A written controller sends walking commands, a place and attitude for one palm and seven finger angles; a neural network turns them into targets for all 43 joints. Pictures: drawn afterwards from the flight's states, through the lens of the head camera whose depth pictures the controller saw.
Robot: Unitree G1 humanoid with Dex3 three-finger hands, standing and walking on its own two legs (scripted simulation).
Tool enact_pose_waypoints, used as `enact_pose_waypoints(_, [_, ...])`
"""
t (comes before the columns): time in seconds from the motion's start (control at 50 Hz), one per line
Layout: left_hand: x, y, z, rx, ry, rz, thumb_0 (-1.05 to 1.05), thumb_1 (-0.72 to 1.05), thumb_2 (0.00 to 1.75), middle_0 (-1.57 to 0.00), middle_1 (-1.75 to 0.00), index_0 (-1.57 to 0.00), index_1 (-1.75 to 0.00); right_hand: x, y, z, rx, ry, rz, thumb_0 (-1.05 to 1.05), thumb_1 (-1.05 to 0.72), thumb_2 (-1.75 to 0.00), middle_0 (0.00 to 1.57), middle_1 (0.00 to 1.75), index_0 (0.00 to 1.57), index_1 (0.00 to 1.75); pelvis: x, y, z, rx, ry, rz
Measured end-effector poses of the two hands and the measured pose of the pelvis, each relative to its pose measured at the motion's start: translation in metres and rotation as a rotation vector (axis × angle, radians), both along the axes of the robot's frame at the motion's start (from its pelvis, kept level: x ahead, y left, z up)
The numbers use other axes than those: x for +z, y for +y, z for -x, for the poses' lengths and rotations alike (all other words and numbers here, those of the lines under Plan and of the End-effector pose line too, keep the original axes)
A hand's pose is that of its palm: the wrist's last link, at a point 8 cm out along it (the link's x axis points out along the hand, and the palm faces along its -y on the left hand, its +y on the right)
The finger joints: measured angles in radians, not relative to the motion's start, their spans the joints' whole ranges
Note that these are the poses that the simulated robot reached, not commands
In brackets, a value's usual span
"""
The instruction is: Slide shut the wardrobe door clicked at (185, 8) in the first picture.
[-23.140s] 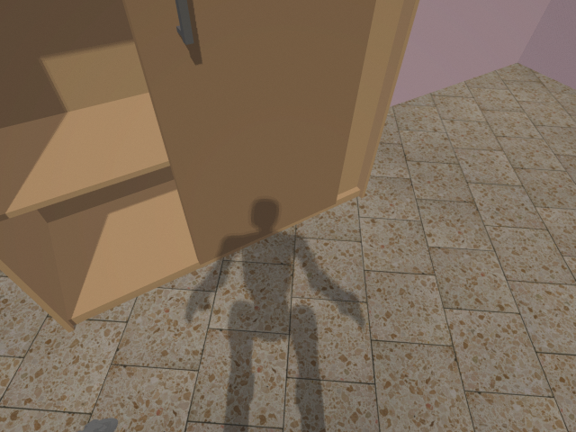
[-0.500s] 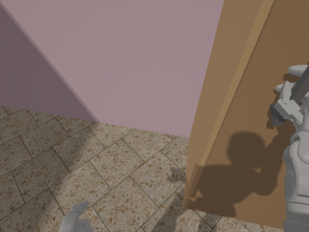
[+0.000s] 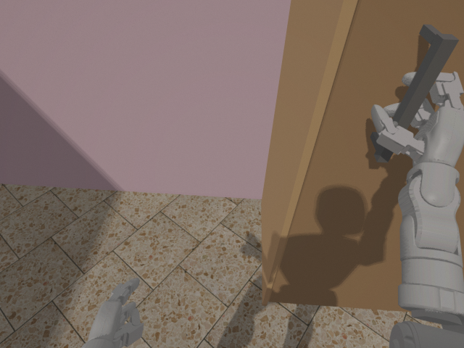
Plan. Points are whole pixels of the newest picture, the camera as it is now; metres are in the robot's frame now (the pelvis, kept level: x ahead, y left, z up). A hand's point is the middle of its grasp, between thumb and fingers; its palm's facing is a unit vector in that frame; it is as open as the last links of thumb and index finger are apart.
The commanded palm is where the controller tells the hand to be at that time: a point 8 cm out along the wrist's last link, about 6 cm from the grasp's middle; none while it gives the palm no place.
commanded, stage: loosen the grip on the handle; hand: right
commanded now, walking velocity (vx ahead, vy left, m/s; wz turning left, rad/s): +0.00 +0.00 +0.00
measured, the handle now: (403, 100) +0.42 -0.24 +0.25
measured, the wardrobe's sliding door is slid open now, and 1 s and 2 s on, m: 0.00 0.00 0.01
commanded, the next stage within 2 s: slip the hand off the handle in 0.38 s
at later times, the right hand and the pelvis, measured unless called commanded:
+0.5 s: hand (390, 126) +0.38 -0.22 +0.23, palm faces +0.32 +0.94 -0.08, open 14.6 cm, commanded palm +0.34 -0.26 +0.23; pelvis +0.03 +0.03 -0.01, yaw -1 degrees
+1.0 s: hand (405, 124) +0.38 -0.24 +0.23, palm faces +0.26 +0.96 -0.10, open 14.7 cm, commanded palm +0.34 -0.32 +0.23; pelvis +0.02 +0.02 -0.01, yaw +0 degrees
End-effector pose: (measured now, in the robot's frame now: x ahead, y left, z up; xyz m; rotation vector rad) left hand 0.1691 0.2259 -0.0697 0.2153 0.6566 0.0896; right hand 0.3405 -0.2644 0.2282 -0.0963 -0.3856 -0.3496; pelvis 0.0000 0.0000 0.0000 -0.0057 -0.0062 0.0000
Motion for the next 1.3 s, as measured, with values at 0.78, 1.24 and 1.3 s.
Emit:
enact_pose_waypoints(0.78, [-0.018, 0.017, -0.035, 0.018, 0.061, 0.001, 0.01, 0.9, 0.9, -0.2, -0.3, -0.2, -0.3, -0.003, -0.012, -0.008, 0.074, -0.045, 0.075, -0.01, 0.56, -0.2, 0.52, 1.29, 0.26, 1.16, -0.006, 0.02, -0.032, -0.013, 0.057, -0.003])
enact_pose_waypoints(1.24, [-0.034, 0.05, 0.056, 0.158, 0.223, -0.067, 0.02, 0.9, 0.9, -0.2, -0.3, -0.2, -0.3, -0.006, -0.071, 0.018, -0.052, -0.037, 0.071, -0.02, 0.55, -0.2, 0.43, 1.2, 0.26, 1.15, -0.008, 0.016, -0.016, 0.018, 0.063, -0.008])
enact_pose_waypoints(1.3, [-0.033, 0.049, 0.052, 0.139, 0.214, -0.078, 0.02, 0.9, 0.9, -0.2, -0.3, -0.2, -0.3, -0.005, -0.072, 0.038, -0.043, -0.071, 0.1, -0.02, 0.55, -0.2, 0.36, 1.18, 0.25, 1.15, -0.008, 0.014, -0.017, 0.011, 0.054, -0.011])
